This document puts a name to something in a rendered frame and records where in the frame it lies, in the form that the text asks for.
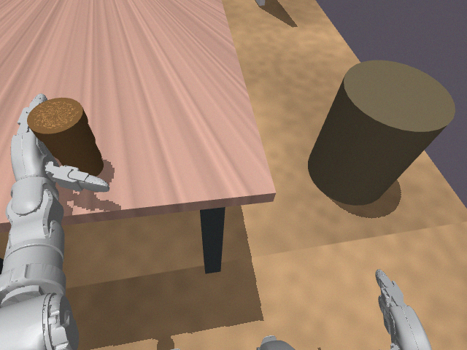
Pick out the left robot arm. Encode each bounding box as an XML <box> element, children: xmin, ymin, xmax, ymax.
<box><xmin>0</xmin><ymin>176</ymin><xmax>79</xmax><ymax>350</ymax></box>

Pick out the table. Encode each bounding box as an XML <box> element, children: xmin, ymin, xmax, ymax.
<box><xmin>0</xmin><ymin>0</ymin><xmax>276</xmax><ymax>275</ymax></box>

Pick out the left robot hand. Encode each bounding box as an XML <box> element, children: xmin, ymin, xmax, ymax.
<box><xmin>11</xmin><ymin>93</ymin><xmax>109</xmax><ymax>192</ymax></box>

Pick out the cup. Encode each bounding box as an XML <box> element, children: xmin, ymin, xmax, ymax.
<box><xmin>27</xmin><ymin>98</ymin><xmax>104</xmax><ymax>176</ymax></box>

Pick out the right robot hand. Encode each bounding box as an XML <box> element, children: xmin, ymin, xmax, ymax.
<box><xmin>376</xmin><ymin>269</ymin><xmax>432</xmax><ymax>350</ymax></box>

